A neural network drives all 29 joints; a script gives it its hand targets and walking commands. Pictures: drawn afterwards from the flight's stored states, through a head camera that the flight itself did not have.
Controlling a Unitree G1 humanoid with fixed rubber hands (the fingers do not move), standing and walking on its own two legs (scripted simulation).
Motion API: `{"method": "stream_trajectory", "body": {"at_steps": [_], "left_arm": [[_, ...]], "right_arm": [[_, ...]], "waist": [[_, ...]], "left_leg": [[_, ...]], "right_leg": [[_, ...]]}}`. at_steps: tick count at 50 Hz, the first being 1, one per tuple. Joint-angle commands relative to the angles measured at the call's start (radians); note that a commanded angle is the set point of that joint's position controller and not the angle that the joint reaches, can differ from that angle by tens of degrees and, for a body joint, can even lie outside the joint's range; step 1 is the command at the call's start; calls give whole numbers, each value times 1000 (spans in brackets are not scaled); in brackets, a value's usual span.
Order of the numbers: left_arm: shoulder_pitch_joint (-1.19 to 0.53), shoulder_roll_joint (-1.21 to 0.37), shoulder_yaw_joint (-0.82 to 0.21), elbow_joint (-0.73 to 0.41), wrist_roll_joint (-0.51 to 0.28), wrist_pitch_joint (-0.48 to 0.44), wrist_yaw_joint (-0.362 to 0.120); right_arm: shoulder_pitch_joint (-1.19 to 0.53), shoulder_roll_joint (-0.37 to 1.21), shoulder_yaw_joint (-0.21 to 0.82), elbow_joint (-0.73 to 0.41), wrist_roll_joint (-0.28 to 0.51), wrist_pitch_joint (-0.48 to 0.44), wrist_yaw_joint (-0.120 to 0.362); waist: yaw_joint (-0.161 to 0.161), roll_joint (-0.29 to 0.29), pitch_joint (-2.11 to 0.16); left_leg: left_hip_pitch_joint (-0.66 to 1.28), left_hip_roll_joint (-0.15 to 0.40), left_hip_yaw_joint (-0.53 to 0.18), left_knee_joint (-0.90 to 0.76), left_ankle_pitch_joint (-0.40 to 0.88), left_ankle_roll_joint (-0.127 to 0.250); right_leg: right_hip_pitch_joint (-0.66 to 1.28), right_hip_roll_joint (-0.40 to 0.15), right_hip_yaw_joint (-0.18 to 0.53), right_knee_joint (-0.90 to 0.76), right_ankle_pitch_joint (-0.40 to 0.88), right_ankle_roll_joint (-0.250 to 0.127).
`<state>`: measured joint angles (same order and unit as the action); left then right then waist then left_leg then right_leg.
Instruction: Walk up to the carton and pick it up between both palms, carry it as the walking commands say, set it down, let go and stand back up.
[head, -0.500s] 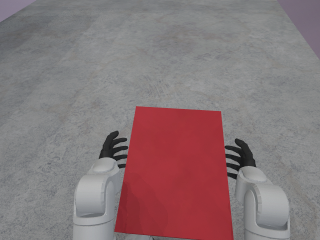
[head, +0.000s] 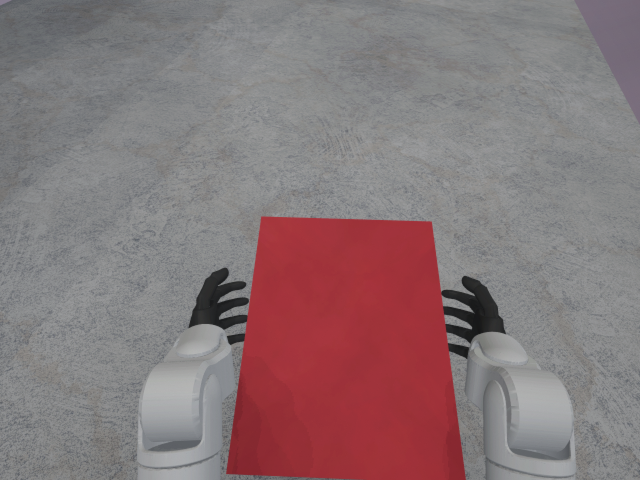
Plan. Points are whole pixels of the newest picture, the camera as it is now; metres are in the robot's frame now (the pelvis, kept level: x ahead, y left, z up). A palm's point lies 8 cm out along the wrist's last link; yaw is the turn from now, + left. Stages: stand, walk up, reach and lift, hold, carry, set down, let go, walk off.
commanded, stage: carry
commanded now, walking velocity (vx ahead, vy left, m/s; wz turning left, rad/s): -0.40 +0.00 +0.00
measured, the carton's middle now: (342, 346) +0.29 +0.01 +0.00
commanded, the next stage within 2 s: none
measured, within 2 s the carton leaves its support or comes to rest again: neither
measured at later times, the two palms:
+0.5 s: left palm out of the picture +0.05 +0.11 +0.11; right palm out of the picture +0.02 -0.19 +0.10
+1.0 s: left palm out of the picture -0.04 +0.16 +0.10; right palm out of the picture -0.04 -0.14 +0.10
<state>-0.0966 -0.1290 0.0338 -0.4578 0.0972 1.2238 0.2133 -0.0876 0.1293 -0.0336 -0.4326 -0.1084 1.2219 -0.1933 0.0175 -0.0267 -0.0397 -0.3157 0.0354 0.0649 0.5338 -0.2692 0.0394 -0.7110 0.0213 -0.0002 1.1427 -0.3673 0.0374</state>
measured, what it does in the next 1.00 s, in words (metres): walks backwards: right foot, then left foot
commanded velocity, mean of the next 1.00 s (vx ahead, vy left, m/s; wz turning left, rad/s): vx -0.06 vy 0.00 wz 0.00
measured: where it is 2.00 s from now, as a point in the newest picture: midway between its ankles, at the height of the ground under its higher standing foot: outside the picture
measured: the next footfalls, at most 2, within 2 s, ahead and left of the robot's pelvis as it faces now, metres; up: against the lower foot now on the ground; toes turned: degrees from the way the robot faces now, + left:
right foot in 0.28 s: -0.17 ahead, -0.11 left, +0.00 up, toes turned -8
left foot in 0.64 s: -0.25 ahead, +0.10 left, +0.00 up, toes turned +6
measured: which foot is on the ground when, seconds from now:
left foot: down 0.00-0.30, up 0.32-0.62, down 0.64-1.00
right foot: up 0.00-0.26, down 0.28-1.00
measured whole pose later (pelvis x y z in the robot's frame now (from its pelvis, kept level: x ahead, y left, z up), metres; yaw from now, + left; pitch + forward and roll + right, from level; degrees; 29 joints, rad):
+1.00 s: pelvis -0.29 +0.01 -0.01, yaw -1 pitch +3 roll +0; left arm -0.10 -0.13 0.04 -0.37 0.11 1.23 0.21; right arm -0.11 0.13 -0.04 -0.37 -0.12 1.25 -0.21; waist 0.00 -0.01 -0.16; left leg -0.30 0.00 0.12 0.54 -0.29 0.04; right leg -0.41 -0.05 -0.11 0.49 -0.13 -0.01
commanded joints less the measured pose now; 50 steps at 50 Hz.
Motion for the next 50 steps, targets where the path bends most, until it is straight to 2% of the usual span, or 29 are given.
{"method": "stream_trajectory", "body": {"at_steps": [1,3,6,9,11,12,13,14,15,16,17,18,19,21,23,25,28,30,31,33,34,35,37,41,45,50], "left_arm": [[-437,-1016,-661,-77,-392,-24,-257],[-423,-996,-660,-75,-391,-14,-247],[-390,-979,-646,-45,-372,2,-233],[-359,-969,-620,-10,-355,14,-229],[-362,-969,-607,1,-356,16,-236],[-364,-970,-601,5,-356,15,-242],[-356,-971,-593,12,-355,12,-247],[-348,-972,-582,20,-354,11,-252],[-347,-968,-571,22,-353,8,-259],[-335,-976,-552,45,-322,-5,-262],[-368,-1003,-564,4,-325,-12,-265],[-383,-1016,-561,-18,-334,-14,-270],[-372,-1012,-547,-16,-328,-16,-272],[-353,-979,-528,-8,-312,-25,-269],[-345,-953,-530,-15,-322,-31,-265],[-337,-928,-537,-15,-326,-27,-260],[-320,-906,-542,0,-327,-16,-253],[-317,-904,-548,8,-330,-10,-250],[-321,-902,-549,11,-331,-9,-249],[-336,-913,-564,-4,-346,-8,-249],[-403,-928,-607,-47,-372,-6,-259],[-438,-952,-618,-57,-379,-4,-260],[-447,-959,-620,-42,-384,2,-260],[-421,-950,-605,-3,-369,5,-258],[-412,-947,-583,17,-356,1,-255],[-392,-938,-562,27,-343,-7,-248]], "right_arm": [[-400,925,550,-122,361,-35,254],[-371,900,534,-114,352,-29,252],[-362,876,524,-104,344,-18,245],[-361,876,537,-90,339,-4,241],[-367,891,553,-87,339,0,240],[-379,899,562,-90,341,0,240],[-397,904,571,-96,344,-1,239],[-404,904,574,-99,346,-1,238],[-408,904,576,-97,350,-4,236],[-473,904,620,-137,368,0,240],[-508,947,637,-143,388,-7,243],[-532,985,661,-156,413,-11,245],[-527,989,673,-153,419,-12,245],[-510,982,683,-142,424,-16,242],[-520,958,683,-147,421,-15,233],[-492,937,673,-134,409,-7,222],[-419,909,637,-87,383,7,213],[-391,897,615,-64,365,12,212],[-391,895,607,-59,356,12,214],[-408,892,594,-67,350,10,217],[-394,919,573,-48,341,-2,221],[-409,935,570,-53,347,-5,226],[-425,928,553,-46,342,-8,223],[-426,911,541,-25,335,-6,220],[-445,906,547,-24,339,-6,221],[-454,903,564,-36,349,-10,219]], "waist": [[-23,170,-244],[-24,191,-261],[-25,240,-268],[-34,252,-280],[-37,245,-309],[-33,238,-316],[-19,231,-325],[-15,191,-312],[-18,45,-299],[-5,-289,-220],[-19,-187,-141],[-23,-117,-124],[-26,-90,-123],[-22,-95,-146],[-18,-131,-176],[-7,-146,-196],[-1,-142,-235],[-11,-122,-270],[-16,-114,-299],[-14,-20,-315],[-26,118,-256],[-25,132,-227],[-19,102,-195],[-12,95,-170],[-12,67,-163],[-15,22,-194]], "left_leg": [[106,219,-89,-99,544,79],[169,218,-130,-117,517,73],[190,237,-210,-186,386,63],[195,269,-274,-227,362,77],[170,272,-283,-281,158,63],[149,255,-260,-304,55,35],[106,217,-204,-305,-25,-20],[45,160,-140,-273,-44,-80],[-46,110,-92,-131,-34,-92],[-219,-16,60,188,-182,-131],[-267,-4,-10,414,-231,-113],[-246,-12,-57,518,-166,-99],[-236,-21,-63,588,-109,-95],[-257,-18,-65,603,-48,-88],[-264,-9,-27,461,-92,-91],[-228,-21,0,324,-167,-83],[-154,-36,29,100,-214,-66],[-40,-48,79,-130,-95,-64],[80,-21,89,-228,18,-62],[238,87,-18,-232,27,-47],[153,143,-109,-206,9,-12],[82,163,-136,-242,-81,8],[-31,162,-136,-264,-214,15],[-123,135,-121,-260,-309,6],[-144,121,-122,-238,-299,6],[-102,90,-102,-170,-195,5]], "right_leg": [[39,15,25,221,-2,16],[67,17,2,97,-42,25],[154,17,-45,-131,-106,22],[246,14,-62,-340,-152,5],[332,9,-70,-503,-168,-22],[393,12,-95,-622,-141,-33],[498,11,-131,-786,-67,-40],[589,-16,-124,-909,-20,-51],[639,-112,-1,-930,-55,-61],[492,-394,329,-978,-176,-179],[359,-436,262,-978,-32,-194],[315,-367,168,-951,-32,-166],[304,-318,90,-932,-6,-136],[400,-252,28,-891,97,-113],[493,-238,54,-874,70,-121],[537,-263,116,-883,83,-152],[600,-290,163,-843,260,-173],[618,-265,132,-791,343,-140],[576,-253,107,-781,330,-105],[462,-205,71,-763,275,-39],[399,-145,-6,-719,200,-17],[403,-129,-23,-688,164,-18],[426,-118,-39,-668,159,-28],[450,-115,-38,-675,121,-31],[445,-118,-25,-696,90,-33],[435,-148,18,-748,76,-40]]}}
